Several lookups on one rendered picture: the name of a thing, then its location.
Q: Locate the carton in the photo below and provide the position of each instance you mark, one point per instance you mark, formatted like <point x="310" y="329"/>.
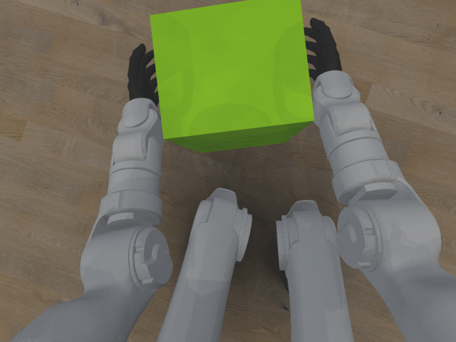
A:
<point x="233" y="75"/>

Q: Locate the right robot upper arm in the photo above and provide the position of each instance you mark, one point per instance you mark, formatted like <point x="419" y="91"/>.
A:
<point x="396" y="245"/>

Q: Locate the robot right forearm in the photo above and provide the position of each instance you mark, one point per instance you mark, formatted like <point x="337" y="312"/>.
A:
<point x="360" y="164"/>

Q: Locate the robot left hand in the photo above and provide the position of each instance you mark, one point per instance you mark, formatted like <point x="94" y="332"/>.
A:
<point x="140" y="85"/>

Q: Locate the robot right foot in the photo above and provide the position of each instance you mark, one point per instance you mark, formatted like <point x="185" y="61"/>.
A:
<point x="286" y="282"/>

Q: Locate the robot left forearm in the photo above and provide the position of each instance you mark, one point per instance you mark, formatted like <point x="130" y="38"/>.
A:
<point x="133" y="197"/>

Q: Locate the robot right hand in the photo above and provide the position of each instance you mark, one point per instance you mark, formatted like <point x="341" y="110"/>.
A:
<point x="327" y="56"/>

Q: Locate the robot left thigh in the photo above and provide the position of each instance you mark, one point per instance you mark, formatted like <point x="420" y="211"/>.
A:
<point x="197" y="307"/>

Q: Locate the left robot upper arm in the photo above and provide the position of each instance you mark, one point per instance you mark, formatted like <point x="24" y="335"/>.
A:
<point x="121" y="270"/>

